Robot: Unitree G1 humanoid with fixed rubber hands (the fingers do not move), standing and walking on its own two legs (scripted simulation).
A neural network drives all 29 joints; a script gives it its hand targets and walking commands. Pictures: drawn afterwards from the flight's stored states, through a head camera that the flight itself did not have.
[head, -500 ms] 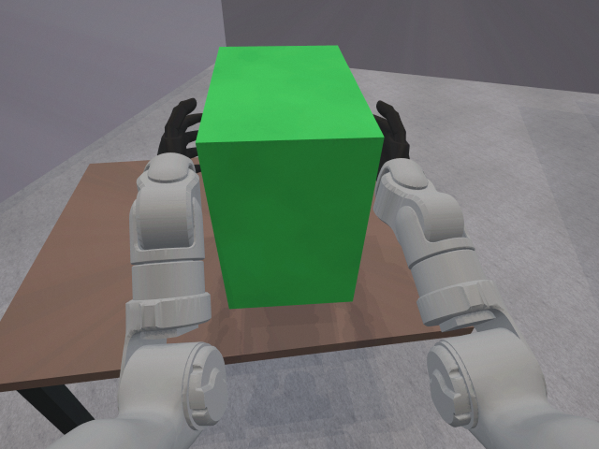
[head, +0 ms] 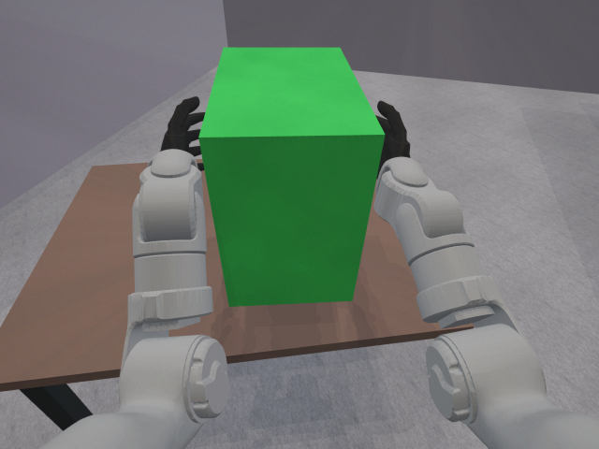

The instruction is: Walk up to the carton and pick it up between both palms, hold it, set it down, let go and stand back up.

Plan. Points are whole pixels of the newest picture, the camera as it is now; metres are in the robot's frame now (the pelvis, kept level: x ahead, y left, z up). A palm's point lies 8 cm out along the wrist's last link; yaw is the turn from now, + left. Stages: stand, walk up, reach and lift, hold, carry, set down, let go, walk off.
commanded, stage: hold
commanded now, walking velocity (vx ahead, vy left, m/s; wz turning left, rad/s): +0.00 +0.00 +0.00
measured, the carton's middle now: (286, 172) +0.41 +0.01 +0.21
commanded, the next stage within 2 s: none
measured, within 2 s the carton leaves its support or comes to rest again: neither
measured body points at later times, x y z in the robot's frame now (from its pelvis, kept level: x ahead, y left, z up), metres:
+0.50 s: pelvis +0.00 +0.00 +0.00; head -0.06 +0.01 +0.45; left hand +0.38 +0.14 +0.25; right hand +0.39 -0.12 +0.24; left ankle +0.01 +0.12 -0.75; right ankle +0.05 -0.10 -0.75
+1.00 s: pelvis +0.00 +0.00 +0.00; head -0.05 +0.01 +0.45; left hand +0.38 +0.14 +0.25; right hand +0.39 -0.12 +0.24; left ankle +0.01 +0.12 -0.75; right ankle +0.05 -0.10 -0.75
